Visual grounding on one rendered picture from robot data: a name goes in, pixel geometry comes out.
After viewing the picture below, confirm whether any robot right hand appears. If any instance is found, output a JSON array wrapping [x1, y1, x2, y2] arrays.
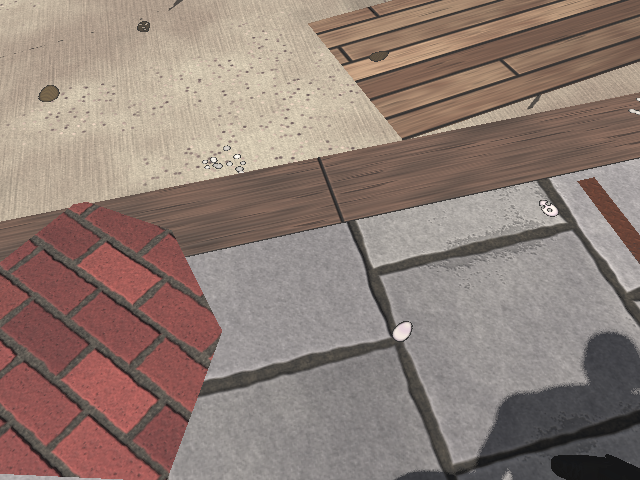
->
[[551, 454, 640, 480]]

